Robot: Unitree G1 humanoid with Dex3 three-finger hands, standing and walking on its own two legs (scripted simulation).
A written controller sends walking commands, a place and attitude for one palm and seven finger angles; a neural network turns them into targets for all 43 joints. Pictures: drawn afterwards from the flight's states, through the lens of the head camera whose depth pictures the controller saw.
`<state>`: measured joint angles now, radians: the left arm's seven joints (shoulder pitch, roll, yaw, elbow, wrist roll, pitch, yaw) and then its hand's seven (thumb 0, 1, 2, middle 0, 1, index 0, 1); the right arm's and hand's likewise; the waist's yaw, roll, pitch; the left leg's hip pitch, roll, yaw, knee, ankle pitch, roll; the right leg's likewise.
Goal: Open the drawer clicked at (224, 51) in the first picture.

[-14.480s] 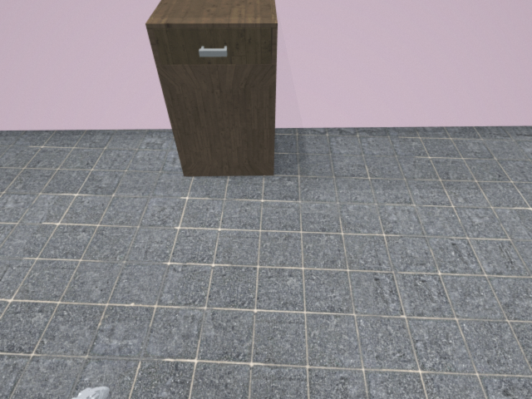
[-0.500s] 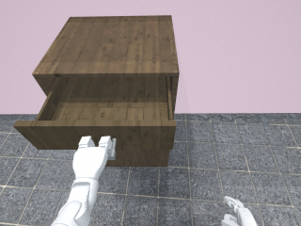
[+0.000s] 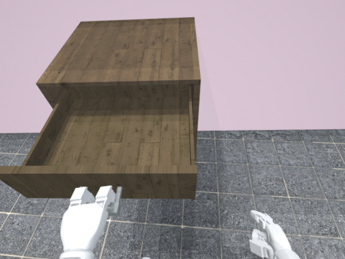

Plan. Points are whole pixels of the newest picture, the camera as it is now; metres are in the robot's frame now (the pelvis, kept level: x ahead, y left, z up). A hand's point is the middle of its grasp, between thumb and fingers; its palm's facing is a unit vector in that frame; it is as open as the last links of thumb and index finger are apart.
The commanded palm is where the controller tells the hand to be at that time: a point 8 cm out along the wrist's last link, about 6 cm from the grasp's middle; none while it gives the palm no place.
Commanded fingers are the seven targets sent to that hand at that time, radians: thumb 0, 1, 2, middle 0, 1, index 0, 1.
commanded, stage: pull the drawer open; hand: left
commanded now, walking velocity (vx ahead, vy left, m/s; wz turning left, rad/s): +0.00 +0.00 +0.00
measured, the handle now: (98, 199) +0.25 +0.20 +0.00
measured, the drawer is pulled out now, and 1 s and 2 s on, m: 0.30 0.30 0.30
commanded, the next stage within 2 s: open the thumb to release the handle in 0.44 s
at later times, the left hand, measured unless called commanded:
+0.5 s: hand (96, 230) +0.19 +0.19 -0.02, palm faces +0.00 -0.14 -0.99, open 6.1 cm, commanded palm +0.14 +0.19 +0.03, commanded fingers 0.00 0.90 0.90 -0.40 -1.35 -0.40 -1.35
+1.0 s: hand (97, 226) +0.20 +0.19 -0.02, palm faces +0.00 -0.10 -1.00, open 11.4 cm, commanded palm +0.17 +0.20 +0.03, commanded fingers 0.00 -0.50 0.30 -0.30 -1.20 -0.30 -1.20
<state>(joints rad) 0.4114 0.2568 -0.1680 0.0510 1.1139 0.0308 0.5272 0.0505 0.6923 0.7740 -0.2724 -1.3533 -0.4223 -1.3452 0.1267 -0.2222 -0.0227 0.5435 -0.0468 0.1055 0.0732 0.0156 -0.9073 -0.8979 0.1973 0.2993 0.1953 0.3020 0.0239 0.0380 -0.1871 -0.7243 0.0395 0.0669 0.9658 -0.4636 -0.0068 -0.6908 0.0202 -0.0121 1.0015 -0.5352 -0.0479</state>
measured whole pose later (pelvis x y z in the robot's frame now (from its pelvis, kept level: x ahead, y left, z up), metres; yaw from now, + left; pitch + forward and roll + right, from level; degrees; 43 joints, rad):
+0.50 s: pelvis +0.01 +0.00 -0.01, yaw -1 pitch +16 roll +2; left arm 0.56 0.28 -0.12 -0.09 1.09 -0.03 0.54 0.05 0.70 0.76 -0.24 -1.31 -0.35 -1.28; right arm 0.16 -0.22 -0.01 0.51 -0.06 0.09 0.09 0.02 -0.91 -0.90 0.20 0.30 0.20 0.30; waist 0.02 0.04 -0.21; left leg -0.80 0.04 0.07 1.03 -0.51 -0.01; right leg -0.78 0.03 0.00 1.08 -0.58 -0.05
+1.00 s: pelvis -0.01 -0.02 +0.00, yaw +1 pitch +12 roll +2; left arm 0.33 0.29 -0.17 0.11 1.10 0.03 0.51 0.01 -0.12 0.46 -0.33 -1.27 -0.35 -1.24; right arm 0.11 -0.22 -0.01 0.57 -0.03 0.09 0.00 0.02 -0.91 -0.90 0.20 0.30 0.20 0.30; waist 0.04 0.04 -0.17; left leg -0.71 0.04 0.03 0.93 -0.43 -0.02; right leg -0.67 0.02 -0.04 0.98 -0.52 -0.07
